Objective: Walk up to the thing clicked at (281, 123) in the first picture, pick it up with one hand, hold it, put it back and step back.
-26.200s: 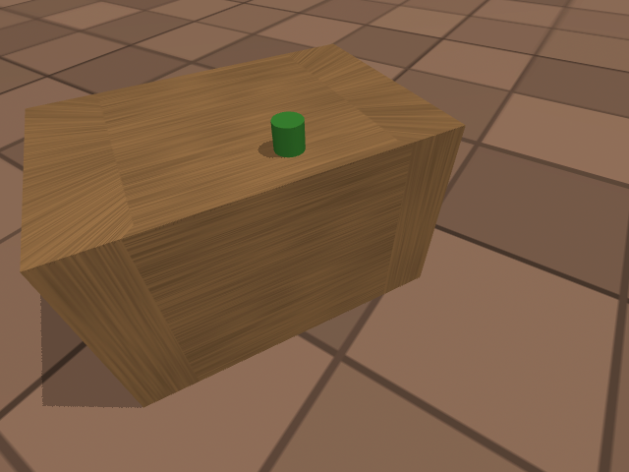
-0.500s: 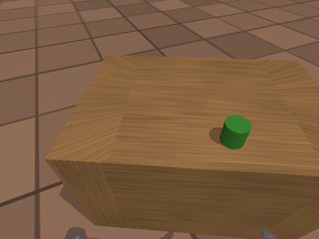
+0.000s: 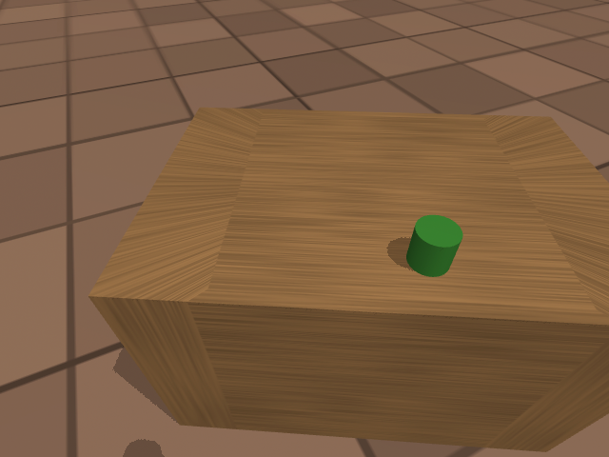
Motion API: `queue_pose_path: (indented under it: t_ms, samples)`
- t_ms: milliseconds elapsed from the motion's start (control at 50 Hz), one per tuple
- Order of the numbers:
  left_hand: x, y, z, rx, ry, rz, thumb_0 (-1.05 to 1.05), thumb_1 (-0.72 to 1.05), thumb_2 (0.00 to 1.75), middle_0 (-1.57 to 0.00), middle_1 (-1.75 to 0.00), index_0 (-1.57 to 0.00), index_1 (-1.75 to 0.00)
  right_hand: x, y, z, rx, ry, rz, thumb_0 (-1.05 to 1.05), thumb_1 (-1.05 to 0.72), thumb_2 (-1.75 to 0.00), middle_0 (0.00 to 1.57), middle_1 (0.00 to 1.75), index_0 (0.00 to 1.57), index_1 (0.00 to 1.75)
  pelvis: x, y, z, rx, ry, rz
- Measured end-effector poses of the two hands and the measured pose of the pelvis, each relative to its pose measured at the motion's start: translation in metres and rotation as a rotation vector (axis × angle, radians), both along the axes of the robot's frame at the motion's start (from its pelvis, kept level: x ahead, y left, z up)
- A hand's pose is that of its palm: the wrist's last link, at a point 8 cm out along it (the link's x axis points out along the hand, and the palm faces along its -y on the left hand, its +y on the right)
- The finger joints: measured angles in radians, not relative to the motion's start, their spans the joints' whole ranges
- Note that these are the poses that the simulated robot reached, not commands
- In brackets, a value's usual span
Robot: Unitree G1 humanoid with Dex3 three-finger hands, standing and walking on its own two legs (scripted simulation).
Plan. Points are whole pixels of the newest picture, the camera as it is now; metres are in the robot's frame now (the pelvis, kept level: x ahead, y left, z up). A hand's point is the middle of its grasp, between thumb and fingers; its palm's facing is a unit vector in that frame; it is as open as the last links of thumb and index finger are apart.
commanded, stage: home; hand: right
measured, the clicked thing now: (433, 245) +0.53 -0.22 -0.04
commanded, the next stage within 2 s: stand in 1.16 s
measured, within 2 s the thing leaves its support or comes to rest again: neither
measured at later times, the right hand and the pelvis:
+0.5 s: hand out of the picture +0.09 -0.25 -0.15, palm faces -0.06 +0.93 -0.36, open 17.4 cm; pelvis +0.02 +0.00 +0.00, yaw +0 degrees
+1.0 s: hand out of the picture +0.09 -0.26 -0.16, palm faces -0.05 +0.94 -0.35, open 17.3 cm; pelvis +0.02 +0.00 +0.00, yaw +0 degrees
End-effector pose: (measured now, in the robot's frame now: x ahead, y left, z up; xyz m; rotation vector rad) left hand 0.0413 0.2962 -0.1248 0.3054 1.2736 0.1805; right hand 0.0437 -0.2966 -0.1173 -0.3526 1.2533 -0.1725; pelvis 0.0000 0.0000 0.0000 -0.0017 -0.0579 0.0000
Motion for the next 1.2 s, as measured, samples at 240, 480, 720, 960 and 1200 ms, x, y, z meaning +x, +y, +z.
queue_pose_path:
  t_ms: [240,480,720,960,1200]
  samples:
    - [0.003,0.001,0.001,0.006,0.024,0.017,0.01,0.9,0.9,-0.21,-0.3,-0.2,-0.3,0.005,-0.002,-0.001,-0.003,0.024,-0.008,0.0,0.55,-0.05,0.06,0.05,0.06,0.05,0.006,0.0,0.001,0.0,0.014,0.0]
    - [0.032,0.0,0.005,0.011,-0.019,0.012,0.01,0.9,0.9,-0.21,-0.3,-0.2,-0.3,0.037,0.0,0.002,0.0,-0.024,0.0,0.0,0.53,-0.06,0.06,0.06,0.06,0.06,0.017,0.0,0.003,0.0,0.014,0.003]
    - [0.045,-0.002,0.008,0.013,-0.038,0.011,0.01,0.9,0.9,-0.21,-0.3,-0.2,-0.3,0.047,-0.002,0.002,0.001,-0.034,-0.002,0.0,0.52,-0.06,0.06,0.06,0.06,0.06,0.021,-0.001,0.004,0.0,0.016,0.004]
    - [0.041,-0.002,0.008,0.019,-0.024,0.016,0.01,0.9,0.9,-0.21,-0.3,-0.2,-0.3,0.04,-0.004,0.0,0.004,-0.01,-0.015,0.0,0.51,-0.07,0.06,0.06,0.06,0.06,0.021,-0.003,0.004,0.001,0.017,0.006]
    - [0.039,-0.004,0.008,0.019,-0.013,0.015,0.01,0.9,0.9,-0.21,-0.3,-0.2,-0.3,0.036,-0.006,-0.001,0.007,0.004,-0.022,0.0,0.5,-0.08,0.06,0.06,0.06,0.06,0.022,-0.005,0.004,0.001,0.021,0.004]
